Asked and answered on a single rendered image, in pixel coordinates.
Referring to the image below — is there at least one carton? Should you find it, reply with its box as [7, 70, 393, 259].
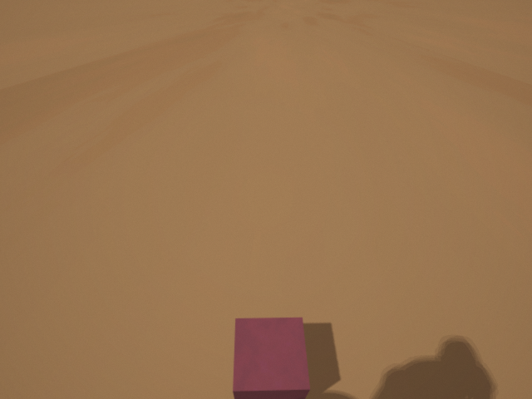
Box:
[233, 318, 310, 399]

